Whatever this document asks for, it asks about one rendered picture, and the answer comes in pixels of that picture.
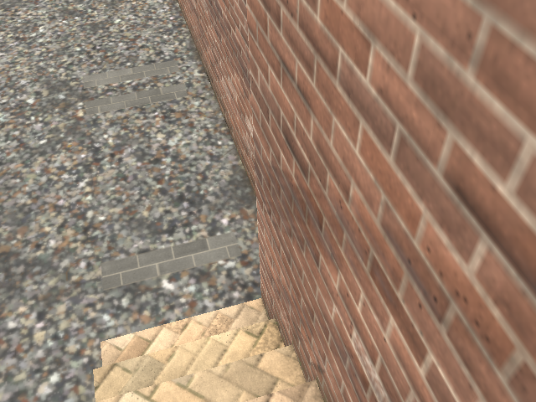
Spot stairs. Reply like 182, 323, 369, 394
93, 298, 324, 402

